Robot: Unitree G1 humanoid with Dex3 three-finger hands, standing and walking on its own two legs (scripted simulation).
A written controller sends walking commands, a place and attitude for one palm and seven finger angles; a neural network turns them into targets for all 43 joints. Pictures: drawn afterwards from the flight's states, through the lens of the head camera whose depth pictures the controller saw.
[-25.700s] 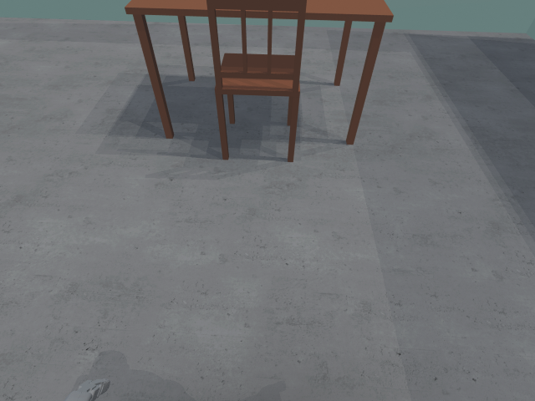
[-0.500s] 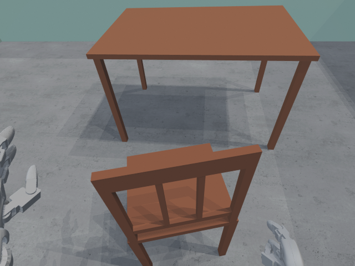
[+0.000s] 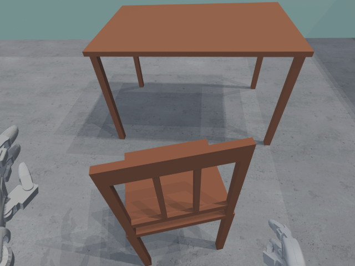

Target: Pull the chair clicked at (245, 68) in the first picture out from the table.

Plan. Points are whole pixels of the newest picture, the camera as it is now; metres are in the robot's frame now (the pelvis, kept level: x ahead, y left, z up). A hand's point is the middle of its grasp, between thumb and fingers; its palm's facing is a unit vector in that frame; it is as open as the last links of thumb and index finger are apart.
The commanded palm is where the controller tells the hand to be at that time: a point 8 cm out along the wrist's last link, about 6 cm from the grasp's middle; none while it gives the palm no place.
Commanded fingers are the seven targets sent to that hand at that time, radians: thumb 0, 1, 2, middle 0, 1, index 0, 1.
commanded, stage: step back with the hand held close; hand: left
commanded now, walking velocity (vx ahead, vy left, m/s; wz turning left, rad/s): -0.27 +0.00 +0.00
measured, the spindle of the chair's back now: (160, 197) +0.33 +0.10 -0.11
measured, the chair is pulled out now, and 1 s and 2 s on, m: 0.62 0.62 0.62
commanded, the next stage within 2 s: stop stepping back and stand still in 1.46 s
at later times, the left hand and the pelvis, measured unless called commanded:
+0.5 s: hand (14, 225) +0.13 +0.27 +0.15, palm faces +0.43 -0.76 -0.49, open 7.4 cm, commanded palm +0.08 +0.31 +0.17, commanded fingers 0.00 0.90 0.90 -0.20 -0.30 -0.20 -0.30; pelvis -0.06 +0.01 -0.01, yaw -1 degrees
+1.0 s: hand out of the picture +0.09 +0.27 +0.16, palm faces +0.49 -0.73 -0.47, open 7.4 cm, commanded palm +0.03 +0.31 +0.17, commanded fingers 0.00 0.90 0.90 -0.20 -0.30 -0.20 -0.30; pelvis -0.10 +0.00 -0.02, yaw +1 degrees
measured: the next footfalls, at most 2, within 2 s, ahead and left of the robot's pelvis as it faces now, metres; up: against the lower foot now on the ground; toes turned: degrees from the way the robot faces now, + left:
left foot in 1.12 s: -0.07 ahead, +0.12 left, +0.00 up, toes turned +3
right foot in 1.42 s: -0.19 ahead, -0.14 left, +0.00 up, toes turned +2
